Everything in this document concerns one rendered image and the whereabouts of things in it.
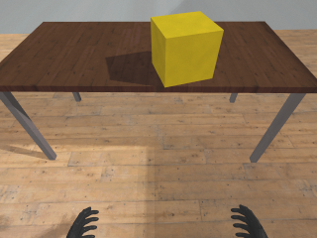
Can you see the right robot hand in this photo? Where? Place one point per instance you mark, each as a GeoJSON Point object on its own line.
{"type": "Point", "coordinates": [253, 225]}

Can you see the table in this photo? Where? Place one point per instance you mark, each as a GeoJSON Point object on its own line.
{"type": "Point", "coordinates": [117, 57]}

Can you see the carton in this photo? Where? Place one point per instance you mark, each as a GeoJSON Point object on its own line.
{"type": "Point", "coordinates": [185, 47]}

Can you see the left robot hand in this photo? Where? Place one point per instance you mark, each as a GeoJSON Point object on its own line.
{"type": "Point", "coordinates": [77, 229]}

